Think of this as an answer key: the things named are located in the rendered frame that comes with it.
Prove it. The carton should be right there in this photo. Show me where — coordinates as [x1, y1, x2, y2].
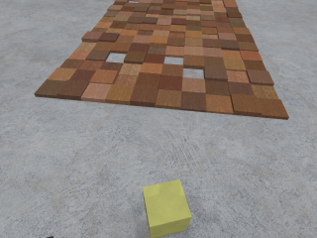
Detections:
[143, 179, 192, 238]

